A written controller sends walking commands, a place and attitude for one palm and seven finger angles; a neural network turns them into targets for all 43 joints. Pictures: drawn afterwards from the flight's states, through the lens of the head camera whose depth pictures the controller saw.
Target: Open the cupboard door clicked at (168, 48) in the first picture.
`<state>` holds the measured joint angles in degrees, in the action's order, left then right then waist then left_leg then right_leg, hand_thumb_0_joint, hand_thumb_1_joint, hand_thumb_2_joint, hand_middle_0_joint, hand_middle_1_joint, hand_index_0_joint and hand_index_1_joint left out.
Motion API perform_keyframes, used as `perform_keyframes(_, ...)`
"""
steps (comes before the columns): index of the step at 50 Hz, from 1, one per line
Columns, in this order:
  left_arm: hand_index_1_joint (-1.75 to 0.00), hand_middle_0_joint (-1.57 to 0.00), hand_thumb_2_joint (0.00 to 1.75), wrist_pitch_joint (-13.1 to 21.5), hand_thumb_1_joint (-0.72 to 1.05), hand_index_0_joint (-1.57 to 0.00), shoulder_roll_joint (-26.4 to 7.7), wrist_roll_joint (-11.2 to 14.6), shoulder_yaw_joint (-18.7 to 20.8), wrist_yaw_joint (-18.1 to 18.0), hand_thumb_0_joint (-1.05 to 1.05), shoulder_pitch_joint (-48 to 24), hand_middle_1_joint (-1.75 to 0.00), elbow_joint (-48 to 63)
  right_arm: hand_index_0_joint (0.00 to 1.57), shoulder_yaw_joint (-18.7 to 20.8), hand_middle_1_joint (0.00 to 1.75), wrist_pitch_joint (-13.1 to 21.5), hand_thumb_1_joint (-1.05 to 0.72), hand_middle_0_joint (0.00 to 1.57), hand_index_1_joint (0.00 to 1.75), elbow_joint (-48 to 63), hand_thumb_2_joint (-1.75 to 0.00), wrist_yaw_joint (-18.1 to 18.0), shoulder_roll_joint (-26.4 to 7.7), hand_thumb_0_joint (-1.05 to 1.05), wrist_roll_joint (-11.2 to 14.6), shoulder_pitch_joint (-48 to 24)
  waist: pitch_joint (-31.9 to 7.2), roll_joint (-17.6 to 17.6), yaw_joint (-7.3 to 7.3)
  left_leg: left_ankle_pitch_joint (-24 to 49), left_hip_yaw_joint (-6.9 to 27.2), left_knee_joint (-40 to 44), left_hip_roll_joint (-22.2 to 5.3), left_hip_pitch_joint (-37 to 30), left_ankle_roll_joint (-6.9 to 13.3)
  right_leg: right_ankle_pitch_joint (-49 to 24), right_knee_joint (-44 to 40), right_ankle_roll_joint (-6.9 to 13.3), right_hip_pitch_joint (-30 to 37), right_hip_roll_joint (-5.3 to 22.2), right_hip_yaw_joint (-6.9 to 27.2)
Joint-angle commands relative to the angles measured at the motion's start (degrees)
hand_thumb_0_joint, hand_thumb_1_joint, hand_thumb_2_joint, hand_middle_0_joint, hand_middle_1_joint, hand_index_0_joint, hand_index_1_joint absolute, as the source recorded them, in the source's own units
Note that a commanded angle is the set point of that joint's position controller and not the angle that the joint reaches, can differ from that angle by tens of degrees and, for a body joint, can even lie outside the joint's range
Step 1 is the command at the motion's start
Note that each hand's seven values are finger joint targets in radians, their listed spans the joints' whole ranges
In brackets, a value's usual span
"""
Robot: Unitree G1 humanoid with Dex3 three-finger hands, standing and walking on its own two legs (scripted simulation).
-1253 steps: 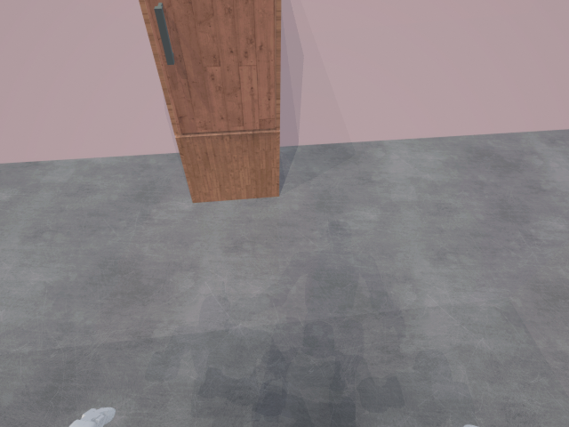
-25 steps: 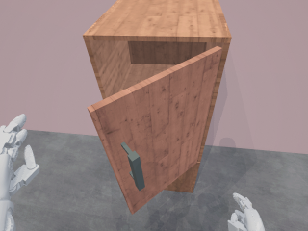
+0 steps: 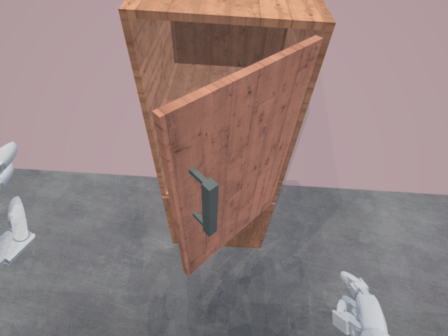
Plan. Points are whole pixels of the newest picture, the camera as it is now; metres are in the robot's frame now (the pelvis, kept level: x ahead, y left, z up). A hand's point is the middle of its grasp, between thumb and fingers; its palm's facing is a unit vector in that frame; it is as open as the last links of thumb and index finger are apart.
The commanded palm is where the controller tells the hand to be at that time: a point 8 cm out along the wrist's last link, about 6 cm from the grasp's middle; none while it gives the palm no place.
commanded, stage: step back with the hand held close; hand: left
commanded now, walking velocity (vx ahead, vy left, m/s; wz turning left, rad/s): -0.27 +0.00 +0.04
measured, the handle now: (202, 203) +0.34 +0.07 +0.04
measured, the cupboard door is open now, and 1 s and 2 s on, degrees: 46 46 46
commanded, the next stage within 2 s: stop stepping back and stand still in 0.38 s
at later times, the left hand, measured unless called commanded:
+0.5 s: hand out of the picture +0.07 +0.31 +0.17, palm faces +0.48 -0.77 -0.42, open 7.4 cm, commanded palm -0.01 +0.33 +0.18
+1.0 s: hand out of the picture -0.01 +0.30 +0.16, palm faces +0.47 -0.81 -0.34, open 7.4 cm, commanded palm -0.09 +0.33 +0.18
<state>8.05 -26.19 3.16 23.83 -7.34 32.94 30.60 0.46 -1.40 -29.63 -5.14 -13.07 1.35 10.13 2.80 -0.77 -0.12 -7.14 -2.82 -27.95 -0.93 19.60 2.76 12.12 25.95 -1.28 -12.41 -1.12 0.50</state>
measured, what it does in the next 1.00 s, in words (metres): walks backwards: left foot, then right foot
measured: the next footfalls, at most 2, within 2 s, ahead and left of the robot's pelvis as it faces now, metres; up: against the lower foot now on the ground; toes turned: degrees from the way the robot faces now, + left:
left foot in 0.34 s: +0.01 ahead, +0.11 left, +0.00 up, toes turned +4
right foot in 0.70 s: -0.26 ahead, -0.07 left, +0.00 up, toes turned -2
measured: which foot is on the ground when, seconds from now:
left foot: down 0.00-0.20, up 0.22-0.32, down 0.34-0.70, up 0.72-0.86, down 0.88-1.00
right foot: down 0.00-0.34, up 0.36-0.68, down 0.70-0.90, up 0.92-1.00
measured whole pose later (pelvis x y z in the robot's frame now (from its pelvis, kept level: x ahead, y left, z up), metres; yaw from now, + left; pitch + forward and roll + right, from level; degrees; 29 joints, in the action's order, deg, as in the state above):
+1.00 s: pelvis -0.23 +0.03 -0.01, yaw -1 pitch -3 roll +0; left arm 7.9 -21.5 2.5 23.5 -10.0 23.1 21.9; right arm 0.2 7.6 -39.0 -5.3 -12.3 -0.1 14.6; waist -0.1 2.0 1.9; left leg -12.0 -3.4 -32.4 1.4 17.7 3.1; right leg 28.1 50.1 0.6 -16.3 -1.5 0.6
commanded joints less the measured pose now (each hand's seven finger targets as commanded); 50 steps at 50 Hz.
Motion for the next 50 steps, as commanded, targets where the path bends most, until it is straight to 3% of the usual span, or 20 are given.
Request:
perform_keyframes(1, -0.30, -0.20, 0.90, 4.91, 0.90, -0.20, -7.48, -1.12, 8.44, -1.58, 0.00, -1.33, -0.30, 9.93, 0.20, 2.67, 0.30, 5.07, -0.90, 0.20, 0.30, 8.98, -0.90, -0.28, -8.34, 0.00, -0.73, -5.92, -4.65, -10.65, -0.84, -32.14, 12.81, 17.84, -9.48, 16.53, 2.60, 5.72, 7.13, 0.20, 11.79, -1.96, -0.53)
perform_keyframes(6, -0.30, -0.20, 0.90, 5.81, 0.90, -0.20, -7.58, -1.36, 8.52, -1.36, 0.00, -2.83, -0.30, 11.73, 0.20, 3.12, 0.30, 7.01, -0.90, 0.20, 0.30, 8.45, -0.90, 0.28, -7.43, 0.00, -0.79, -4.85, -5.81, -7.93, -0.93, -31.88, 11.90, 14.33, -7.96, 16.20, 1.78, 9.32, 6.53, 2.00, 9.16, -2.16, 0.13)
perform_keyframes(9, -0.30, -0.20, 0.90, 6.78, 0.90, -0.20, -8.46, 0.19, 7.90, -1.80, 0.00, -0.74, -0.30, 12.79, 0.20, 2.89, 0.30, 7.43, -0.90, 0.20, 0.30, 6.33, -0.90, 1.01, -5.42, 0.00, -1.11, -3.34, -7.37, 2.05, 0.49, -12.27, 4.06, -5.54, -0.53, -6.36, -2.42, 11.12, -10.55, 6.80, -13.00, 7.93, 13.13)
perform_keyframes(10, -0.30, -0.20, 0.90, 6.45, 0.90, -0.20, -7.40, 0.38, 6.28, -1.89, 0.00, -2.15, -0.30, 12.66, 0.20, 3.49, 0.30, 7.27, -0.90, 0.20, 0.30, 4.75, -0.90, 1.25, -5.72, 0.00, -0.71, -1.76, -10.08, 10.85, 0.66, -10.28, 3.33, -15.79, 1.30, -11.18, -3.39, 9.45, -12.33, 8.86, -17.20, 12.47, 16.21)
perform_keyframes(12, -0.30, -0.20, 0.90, 5.90, 0.90, -0.20, -7.26, -0.19, 5.88, -2.46, 0.00, -4.73, -0.30, 12.56, 0.20, 3.74, 0.30, 7.27, -0.90, 0.20, 0.30, 3.60, -0.90, 0.94, -5.89, 0.00, -0.93, -1.91, -9.76, 11.91, 0.74, -12.05, 3.93, -24.88, 1.62, -9.72, -3.22, 0.81, -11.12, 10.68, -18.25, 15.84, 16.92)
perform_keyframes(15, -0.30, -0.20, 0.90, 4.69, 0.90, -0.20, -8.15, -0.50, 5.55, -2.70, 0.00, -10.06, -0.30, 11.25, 0.20, 1.98, 0.30, 7.22, -0.90, 0.20, 0.30, 3.65, -0.90, -0.04, -5.27, 0.00, -1.19, -3.93, -3.22, 6.02, 1.66, -9.04, 4.57, -2.19, -0.54, -7.33, -2.57, -5.53, -3.13, 4.83, -14.76, 10.14, 10.10)
perform_keyframes(17, -0.30, -0.20, 0.90, 5.65, 0.90, -0.20, -9.51, -1.18, 6.32, -2.99, 0.00, -14.46, -0.30, 13.19, 0.20, 2.31, 0.30, 8.25, -0.90, 0.20, 0.30, 4.05, -0.90, -1.36, -8.27, 0.00, -1.29, -7.35, -1.60, -13.67, 0.11, 4.07, 16.07, 10.23, -10.82, -0.74, 0.84, 1.93, 10.68, 0.31, -9.80, 0.22, 2.38)
perform_keyframes(18, -0.30, -0.20, 0.90, 5.92, 0.90, -0.20, -9.38, -1.01, 7.79, -3.38, 0.00, -13.20, -0.30, 11.51, 0.20, 2.06, 0.30, 9.16, -0.90, 0.20, 0.30, 3.35, -0.90, -1.21, -6.08, 0.00, -1.80, -4.74, -5.77, -13.94, -0.50, 13.87, 19.17, 10.88, -15.74, -1.86, 3.64, 11.05, 18.93, 0.36, -7.82, -1.07, 2.17)
perform_keyframes(20, -0.30, -0.20, 0.90, 6.78, 0.90, -0.20, -9.01, -0.61, 8.62, -3.01, 0.00, -9.55, -0.30, 11.24, 0.20, 2.89, 0.30, 10.39, -0.90, 0.20, 0.30, 3.02, -0.90, -0.03, -6.10, 0.00, -2.75, -3.47, -11.04, -12.79, -0.23, -4.09, 24.10, 16.53, -19.34, 1.81, 6.01, 18.64, 33.93, 0.40, -4.61, -2.72, 4.73)
perform_keyframes(24, -0.30, -0.20, 0.90, 5.82, 0.90, -0.20, -6.43, -0.16, 6.78, -2.77, 0.00, -4.11, -0.30, 14.99, 0.20, 3.74, 0.30, 10.44, -0.90, 0.20, 0.30, 3.17, -0.90, 1.89, -6.20, 0.00, -1.82, -4.62, -11.83, -6.06, -0.10, -4.83, 16.29, 13.86, -16.34, -2.21, 6.60, 14.81, 33.98, 0.03, -7.75, -2.01, 3.16)
perform_keyframes(27, -0.30, -0.20, 0.90, 4.85, 0.90, -0.20, -7.26, 0.34, 7.72, -2.78, 0.00, -0.69, -0.30, 17.90, 0.20, 3.04, 0.30, 10.80, -0.90, 0.20, 0.30, 4.78, -0.90, 2.54, -5.61, 0.00, -1.31, -5.14, -12.17, -13.21, -0.31, -27.53, 13.69, 21.82, -11.54, -0.25, 1.86, 15.99, 23.77, 0.68, -1.69, -3.79, -3.49)
perform_keyframes(30, -0.30, -0.20, 0.90, 3.98, 0.90, -0.20, -7.47, 0.90, 7.66, -3.05, 0.00, 1.53, -0.30, 16.14, 0.20, 1.83, 0.30, 10.70, -0.90, 0.20, 0.30, 4.24, -0.90, 2.13, -4.57, 0.00, -1.64, -4.31, -12.08, -17.50, -0.16, -30.12, 9.67, 24.31, -7.14, 0.06, -4.80, 21.31, 5.55, 2.73, 7.78, -6.67, -9.10)
perform_keyframes(32, -0.30, -0.20, 0.90, 3.71, 0.90, -0.20, -10.14, 0.85, 9.64, -2.80, 0.00, 4.39, -0.30, 14.53, 0.20, 1.61, 0.30, 9.98, -0.90, 0.20, 0.30, 3.88, -0.90, 1.70, -4.01, 0.00, -1.75, -3.92, -11.59, -13.09, -0.42, -22.50, 2.25, 15.93, -1.11, -1.79, -8.34, 16.19, -9.96, 4.61, 10.38, -4.74, -8.48)
perform_keyframes(34, -0.30, -0.20, 0.90, 4.50, 0.90, -0.20, -10.93, 1.51, 9.92, -2.17, 0.00, 3.00, -0.30, 14.89, 0.20, 1.76, 0.30, 8.25, -0.90, 0.20, 0.30, 2.37, -0.90, 1.50, -3.99, 0.00, -2.00, -2.72, -9.98, 5.84, 0.46, -8.24, 1.26, -14.76, 1.00, -10.69, -4.27, 7.12, -18.54, 8.47, -8.39, 11.18, 7.90)
perform_keyframes(36, -0.30, -0.20, 0.90, 4.70, 0.90, -0.20, -14.19, 1.96, 12.92, -2.73, 0.00, -1.53, -0.30, 16.41, 0.20, 1.21, 0.30, 7.87, -0.90, 0.20, 0.30, 1.52, -0.90, 1.57, -5.37, 0.00, -2.36, -2.27, -10.36, 6.14, 0.33, -7.14, 2.36, -28.05, 0.81, 5.05, -3.71, -3.97, -15.63, 11.26, -2.44, 18.62, 11.18)
perform_keyframes(38, -0.30, -0.20, 0.90, 3.62, 0.90, -0.20, -8.28, 1.79, 8.00, -1.91, 0.00, -3.97, -0.30, 8.58, 0.20, 3.01, 0.30, 8.90, -0.90, 0.20, 0.30, 0.90, -0.90, 1.20, -6.41, 0.00, -0.60, -1.44, -6.93, 11.43, 1.33, -6.85, 5.56, -27.29, -0.62, 8.81, -3.59, 7.12, -13.53, 11.20, -0.62, 15.44, 11.95)
perform_keyframes(43, -0.30, -0.20, 0.90, 3.83, 0.90, -0.20, -6.18, -0.42, 3.17, -2.57, 0.00, -14.81, -0.30, 3.00, 0.20, 1.77, 0.30, 11.11, -0.90, 0.20, 0.30, -0.05, -0.90, -1.54, -7.33, 0.00, -1.04, -3.16, 0.97, -4.00, 1.63, -11.03, 2.64, 1.94, -1.13, -9.53, 0.34, 6.56, 1.30, 5.91, -7.75, 8.10, 2.64)
perform_keyframes(45, -0.30, -0.20, 0.90, 4.85, 0.90, -0.20, -6.42, -1.29, 2.66, -3.17, 0.00, -18.44, -0.30, 6.92, 0.20, 1.87, 0.30, 11.91, -0.90, 0.20, 0.30, 1.24, -0.90, -1.16, -8.53, 0.00, -1.07, -1.37, -2.30, -17.25, 1.86, -8.81, 28.99, 10.10, -15.27, -18.34, 7.76, 13.27, 18.73, 1.05, -18.13, -0.25, -2.57)
perform_keyframes(47, -0.30, -0.20, 0.90, 6.34, 0.90, -0.20, -10.96, -1.26, 5.85, -2.82, 0.00, -16.84, -0.30, 9.32, 0.20, 0.90, 0.30, 13.48, -0.90, 0.20, 0.30, 0.51, -0.90, -0.56, -5.76, 0.00, -2.24, -2.10, -3.14, -13.68, 1.20, -15.39, 35.67, 17.24, -18.03, -12.45, 9.19, 19.63, 30.75, 1.84, -17.92, 0.55, 2.32)
perform_keyframes(50, -0.30, -0.20, 0.90, 5.30, 0.90, -0.20, -8.21, -0.72, 6.11, -2.50, 0.00, -5.97, -0.30, 12.50, 0.20, 1.51, 0.30, 13.97, -0.90, 0.20, 0.30, 0.71, -0.90, 1.11, -5.52, 0.00, -1.86, -3.07, -4.59, -3.97, 0.02, -22.37, 22.35, 19.33, -13.78, -0.80, 6.92, 12.37, 25.56, 1.59, -6.47, 1.75, 0.32)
